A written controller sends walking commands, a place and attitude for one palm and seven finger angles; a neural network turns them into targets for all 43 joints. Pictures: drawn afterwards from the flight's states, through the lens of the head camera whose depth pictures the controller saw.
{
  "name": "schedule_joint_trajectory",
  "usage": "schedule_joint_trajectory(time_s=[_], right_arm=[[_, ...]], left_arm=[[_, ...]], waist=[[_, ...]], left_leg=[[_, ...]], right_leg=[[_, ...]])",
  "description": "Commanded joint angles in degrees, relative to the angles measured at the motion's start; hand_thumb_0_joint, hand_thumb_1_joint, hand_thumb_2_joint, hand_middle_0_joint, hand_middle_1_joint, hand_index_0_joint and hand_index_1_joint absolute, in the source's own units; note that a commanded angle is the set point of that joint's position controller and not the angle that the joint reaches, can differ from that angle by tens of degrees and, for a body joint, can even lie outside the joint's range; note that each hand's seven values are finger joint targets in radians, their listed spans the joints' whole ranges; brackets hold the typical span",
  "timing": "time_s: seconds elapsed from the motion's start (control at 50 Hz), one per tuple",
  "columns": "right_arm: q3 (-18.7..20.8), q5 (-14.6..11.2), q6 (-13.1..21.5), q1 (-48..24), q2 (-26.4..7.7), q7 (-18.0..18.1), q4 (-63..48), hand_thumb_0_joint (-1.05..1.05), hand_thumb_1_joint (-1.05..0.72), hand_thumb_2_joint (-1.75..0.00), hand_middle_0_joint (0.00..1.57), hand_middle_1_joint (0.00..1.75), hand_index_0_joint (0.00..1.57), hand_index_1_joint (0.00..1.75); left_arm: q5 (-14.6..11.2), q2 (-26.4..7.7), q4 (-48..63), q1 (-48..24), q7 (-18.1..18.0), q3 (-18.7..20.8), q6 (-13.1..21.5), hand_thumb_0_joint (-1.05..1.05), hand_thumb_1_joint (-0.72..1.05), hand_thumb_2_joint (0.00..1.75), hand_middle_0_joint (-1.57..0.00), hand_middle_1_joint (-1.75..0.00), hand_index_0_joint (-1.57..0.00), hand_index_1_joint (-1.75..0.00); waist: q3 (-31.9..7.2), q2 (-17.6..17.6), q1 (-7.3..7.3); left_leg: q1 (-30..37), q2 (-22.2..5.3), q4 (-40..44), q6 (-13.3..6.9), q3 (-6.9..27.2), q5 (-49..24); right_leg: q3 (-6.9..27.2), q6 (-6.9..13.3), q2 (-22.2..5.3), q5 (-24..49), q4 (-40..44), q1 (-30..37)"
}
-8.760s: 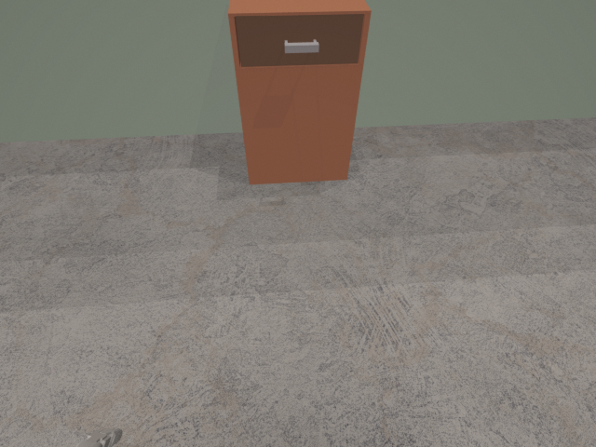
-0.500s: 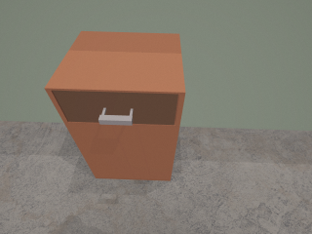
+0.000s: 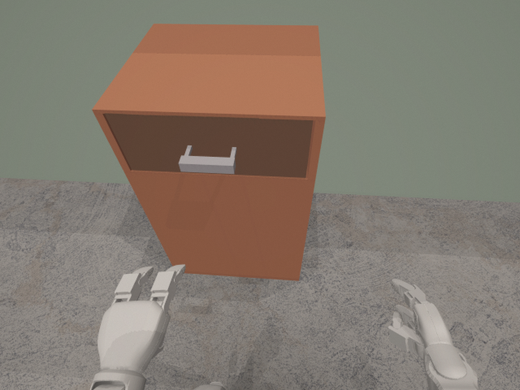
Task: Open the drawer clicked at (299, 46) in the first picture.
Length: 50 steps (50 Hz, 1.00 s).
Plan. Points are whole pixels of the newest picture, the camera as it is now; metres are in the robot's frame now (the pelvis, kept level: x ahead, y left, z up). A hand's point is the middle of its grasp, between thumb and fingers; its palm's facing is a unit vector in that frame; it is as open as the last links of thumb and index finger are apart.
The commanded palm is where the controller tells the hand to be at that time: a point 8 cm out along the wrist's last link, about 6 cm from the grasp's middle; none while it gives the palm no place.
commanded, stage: raise the hand with hooked fingers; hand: left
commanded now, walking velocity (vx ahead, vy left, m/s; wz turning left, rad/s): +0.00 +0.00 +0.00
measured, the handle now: (209, 157) +0.58 +0.20 -0.02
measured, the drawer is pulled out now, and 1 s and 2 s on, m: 0.00 0.00 0.00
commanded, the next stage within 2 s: move the hooked fingers above the handle in 1.48 s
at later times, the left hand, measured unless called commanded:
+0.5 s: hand (120, 284) +0.24 +0.24 +0.04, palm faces +0.04 -0.12 -0.99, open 11.5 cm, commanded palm +0.22 +0.25 +0.10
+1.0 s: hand (103, 222) +0.30 +0.27 +0.11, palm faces +0.06 -0.08 -1.00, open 13.7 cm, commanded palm +0.28 +0.27 +0.17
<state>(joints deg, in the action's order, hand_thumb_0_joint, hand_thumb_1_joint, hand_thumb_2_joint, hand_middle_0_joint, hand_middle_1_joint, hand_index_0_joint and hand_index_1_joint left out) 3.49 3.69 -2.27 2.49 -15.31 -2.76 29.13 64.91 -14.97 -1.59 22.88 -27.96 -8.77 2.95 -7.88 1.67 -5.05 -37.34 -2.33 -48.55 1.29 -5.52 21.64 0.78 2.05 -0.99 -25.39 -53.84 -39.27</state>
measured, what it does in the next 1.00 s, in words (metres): stands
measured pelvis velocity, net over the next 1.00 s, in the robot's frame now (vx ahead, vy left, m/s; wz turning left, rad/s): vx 0.02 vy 0.02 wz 0.04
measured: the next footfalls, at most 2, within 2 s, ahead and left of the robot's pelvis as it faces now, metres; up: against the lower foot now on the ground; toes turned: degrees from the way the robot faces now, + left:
none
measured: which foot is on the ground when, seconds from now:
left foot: down 0.00-1.00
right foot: down 0.00-1.00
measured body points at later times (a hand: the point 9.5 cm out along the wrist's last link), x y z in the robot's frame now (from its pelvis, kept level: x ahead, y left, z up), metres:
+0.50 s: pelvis +0.00 +0.02 +0.02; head +0.03 -0.01 +0.47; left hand +0.23 +0.25 +0.09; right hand +0.16 -0.21 -0.10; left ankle +0.02 +0.14 -0.69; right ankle +0.01 -0.09 -0.69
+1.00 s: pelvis +0.02 +0.02 +0.04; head +0.03 -0.01 +0.49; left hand +0.29 +0.27 +0.16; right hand +0.24 -0.17 -0.06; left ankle +0.02 +0.14 -0.69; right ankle +0.01 -0.09 -0.69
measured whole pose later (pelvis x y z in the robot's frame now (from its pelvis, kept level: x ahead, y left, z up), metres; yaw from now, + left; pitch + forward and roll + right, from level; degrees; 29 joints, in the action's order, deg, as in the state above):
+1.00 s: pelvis +0.02 +0.02 +0.04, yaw +2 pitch +2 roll +0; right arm -0.5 0.8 -6.1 5.0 -12.3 1.4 35.8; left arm 55.9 -24.3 -5.2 -2.5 -8.6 -5.3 -2.4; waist -0.9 -3.9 -4.9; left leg -17.1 -0.6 -30.0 -0.3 -2.6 14.7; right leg -2.4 0.0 -1.8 -17.2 -31.2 -15.9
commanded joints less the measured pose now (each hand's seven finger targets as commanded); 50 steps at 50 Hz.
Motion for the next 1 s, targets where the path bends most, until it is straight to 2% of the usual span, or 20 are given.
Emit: schedule_joint_trajectory(time_s=[0.0,0.02,0.04,0.1,0.12,0.18,0.26,0.3,0.34,0.4,0.52,0.58,0.62,0.74,0.76,0.82,0.86,0.92,0.96,0.98], right_arm=[[0.6,0.22,-0.48,-3.41,-2.47,1.55,-8.27,0.0,-0.9,-0.9,0.2,0.3,0.2,0.3],[0.35,0.28,-0.27,-3.89,-2.22,2.49,-7.85,0.0,-0.9,-0.9,0.2,0.3,0.2,0.3],[0.1,0.24,0.12,-3.87,-2.13,3.17,-7.24,0.0,-0.9,-0.9,0.2,0.3,0.2,0.3],[-0.79,0.23,1.05,-4.61,-2.04,4.47,-6.16,0.0,-0.9,-0.9,0.2,0.3,0.2,0.3],[-1.06,0.32,1.19,-4.55,-2.14,4.73,-5.75,0.0,-0.9,-0.9,0.2,0.3,0.2,0.3],[-1.71,-0.25,0.85,-4.39,-2.17,5.05,-4.85,0.0,-0.9,-0.9,0.2,0.3,0.2,0.3],[-2.2,-0.71,0.18,-3.67,-2.44,4.81,-4.31,0.0,-0.9,-0.9,0.2,0.3,0.2,0.3],[-2.05,-0.66,0.12,-3.19,-2.34,4.58,-4.17,0.0,-0.9,-0.9,0.2,0.3,0.2,0.3],[-1.72,-0.49,0.14,-2.98,-2.58,4.29,-4.24,0.0,-0.9,-0.9,0.2,0.3,0.2,0.3],[-0.84,-0.48,0.35,-2.27,-2.79,3.97,-3.91,0.0,-0.9,-0.9,0.2,0.3,0.2,0.3],[0.32,-1.06,0.38,-1.98,-3.94,3.87,-2.92,0.0,-0.9,-0.9,0.2,0.3,0.2,0.3],[0.41,-1.61,0.1,-2.17,-4.21,3.95,-2.19,0.0,-0.9,-0.9,0.2,0.3,0.2,0.3],[0.34,-1.84,0.06,-2.53,-4.48,4.13,-2.35,0.0,-0.9,-0.9,0.2,0.3,0.2,0.3],[-0.58,-2.61,-1.09,-2.9,-4.06,4.39,-1.91,0.0,-0.9,-0.9,0.2,0.3,0.2,0.3],[-0.73,-2.72,-1.27,-2.99,-3.99,4.43,-1.89,0.0,-0.9,-0.9,0.2,0.3,0.2,0.3],[-0.86,-2.72,-1.33,-2.99,-3.99,4.59,-1.72,0.0,-0.9,-0.9,0.2,0.3,0.2,0.3],[-1.19,-2.83,-1.43,-2.72,-3.75,4.72,-1.59,0.0,-0.9,-0.9,0.2,0.3,0.2,0.3],[-1.21,-2.77,-1.4,-2.82,-4.0,4.88,-1.27,0.0,-0.9,-0.9,0.2,0.3,0.2,0.3],[-1.32,-2.94,-1.46,-2.43,-3.9,4.95,-0.92,0.0,-0.9,-0.9,0.2,0.3,0.2,0.3],[-1.28,-2.93,-1.47,-2.41,-4.05,4.99,-0.8,0.0,-0.9,-0.9,0.2,0.3,0.2,0.3]], left_arm=[[0.81,-11.3,14.88,-17.7,-6.57,9.24,-3.69,0.0,0.39,0.68,-0.24,-0.63,-0.24,-0.63],[-0.2,-11.79,16.08,-22.49,-6.46,8.83,-3.78,0.0,0.36,0.67,-0.24,-0.64,-0.24,-0.64],[-1.14,-11.78,14.22,-23.52,-5.8,8.01,-3.92,0.0,0.34,0.66,-0.24,-0.66,-0.24,-0.66],[-3.3,-11.44,12.52,-25.45,-2.2,5.81,-4.19,0.0,0.27,0.63,-0.25,-0.7,-0.25,-0.7],[-4.41,-10.3,11.3,-25.3,-0.67,4.78,-4.83,0.0,0.25,0.62,-0.25,-0.72,-0.25,-0.72],[-5.42,-10.27,7.48,-20.83,3.89,4.71,-5.96,0.0,0.18,0.59,-0.25,-0.76,-0.25,-0.76],[-5.91,-12.15,5.26,-16.65,8.08,7.16,-5.73,0.0,0.08,0.55,-0.26,-0.82,-0.26,-0.82],[-5.75,-12.72,5.83,-16.17,8.44,8.47,-4.56,0.0,0.04,0.53,-0.26,-0.86,-0.26,-0.86],[-5.42,-14.39,8.36,-16.82,7.73,10.63,-3.19,0.0,-0.01,0.51,-0.27,-0.88,-0.27,-0.88],[-5.54,-14.01,9.92,-19.4,5.6,11.12,-1.98,0.0,-0.08,0.48,-0.27,-0.93,-0.27,-0.93],[-6.25,-14.28,11.01,-25.96,4.19,10.2,-3.57,0.0,-0.22,0.42,-0.28,-1.02,-0.28,-1.02],[-6.78,-14.28,9.98,-27.57,5.8,8.76,-5.13,0.0,-0.29,0.39,-0.29,-1.07,-0.29,-1.07],[-7.28,-15.29,10.7,-27.92,7.42,9.32,-5.86,0.0,-0.34,0.37,-0.29,-1.1,-0.29,-1.1],[-7.52,-17.05,7.98,-30.47,12.3,9.72,-7.23,0.0,-0.48,0.31,-0.3,-1.18,-0.3,-1.18],[-7.53,-16.87,7.97,-32.29,12.95,9.31,-7.23,0.0,-0.5,0.3,-0.3,-1.2,-0.3,-1.2],[-7.4,-18.55,9.13,-36.17,14.68,10.22,-6.58,0.0,-0.5,0.3,-0.3,-1.2,-0.3,-1.2],[-7.97,-18.74,8.03,-37.77,15.81,9.95,-6.15,0.0,-0.5,0.3,-0.3,-1.2,-0.3,-1.2],[-8.61,-20.62,8.55,-40.2,17.44,11.21,-5.08,0.0,-0.5,0.3,-0.3,-1.2,-0.3,-1.2],[-9.26,-20.47,7.32,-41.17,18.51,10.87,-4.68,0.0,-0.5,0.3,-0.3,-1.2,-0.3,-1.2],[-9.55,-20.96,7.68,-42.04,19.04,11.1,-4.23,0.0,-0.5,0.3,-0.3,-1.2,-0.3,-1.2]], waist=[[-11.5,-2.25,2.09],[-9.84,-1.72,3.85],[-8.99,-1.26,4.43],[-9.15,-3.41,4.69],[-9.46,-1.84,5.14],[-7.47,-1.35,3.07],[-5.39,0.3,0.89],[-4.54,1.04,0.46],[-5.98,-1.27,-0.33],[-6.43,-2.22,0.58],[-8.49,-3.53,1.77],[-7.35,-3.77,1.88],[-8.39,-3.77,1.17],[-4.54,-2.25,0.53],[-3.85,-1.93,0.82],[-5.65,-4.79,0.67],[-4.87,-2.63,0.86],[-6.2,-4.28,0.83],[-5.96,-2.5,1.0],[-6.48,-3.08,1.02]], left_leg=[[9.48,5.8,-0.41,-2.7,4.05,-4.59],[9.35,5.63,-0.91,-3.07,4.66,-2.77],[9.5,5.71,-0.81,-3.27,4.38,-1.45],[11.14,5.42,1.72,-3.62,4.26,-2.09],[11.73,5.29,2.6,-3.68,4.61,-2.53],[11.85,4.71,6.96,-3.36,4.48,-4.68],[11.92,4.33,11.16,-2.87,4.39,-6.56],[12.33,4.19,12.3,-2.84,4.23,-7.37],[13.71,4.08,13.3,-2.69,4.22,-8.62],[15.57,3.81,13.43,-2.72,4.24,-9.19],[19.05,3.48,14.37,-2.75,4.75,-11.34],[20.35,3.25,15.84,-2.67,4.64,-11.97],[21.37,3.24,16.7,-2.68,4.85,-14.35],[22.88,3.08,20.22,-2.39,4.45,-16.26],[22.99,3.18,20.49,-2.44,4.2,-16.14],[25.55,3.35,21.22,-2.48,4.17,-18.01],[25.67,3.47,21.85,-2.62,4.13,-18.0],[27.07,3.76,21.9,-2.72,3.87,-20.7],[26.98,3.79,22.24,-2.78,3.88,-21.7],[27.5,3.88,22.17,-2.9,3.71,-22.39]], right_leg=[[8.4,1.62,1.14,2.08,12.73,0.68],[8.4,1.18,1.13,-0.01,14.26,0.06],[8.17,0.8,0.91,-1.14,15.5,0.58],[5.56,0.36,0.86,2.21,16.75,4.78],[4.71,0.13,0.97,3.49,16.97,5.56],[2.11,-0.09,1.05,8.09,17.76,10.73],[1.32,0.04,1.04,9.92,19.28,15.29],[0.87,0.1,0.99,10.5,19.72,16.29],[0.63,0.45,1.08,10.85,19.57,17.4],[-0.48,0.56,1.32,10.8,19.3,16.15],[-1.42,0.65,1.6,11.8,19.46,16.11],[-1.81,0.48,1.51,12.85,20.37,17.15],[-1.82,0.53,1.51,15.08,20.77,19.43],[-2.08,0.29,1.59,16.92,23.66,22.67],[-2.01,0.23,1.6,17.14,24.21,22.86],[-2.01,0.35,1.81,18.55,25.23,24.57],[-2.14,0.15,1.68,19.06,26.08,25.39],[-1.74,0.06,1.64,22.57,26.9,27.37],[-1.95,-0.12,1.49,24.08,27.21,28.17],[-1.72,-0.17,1.46,25.21,27.47,28.53]])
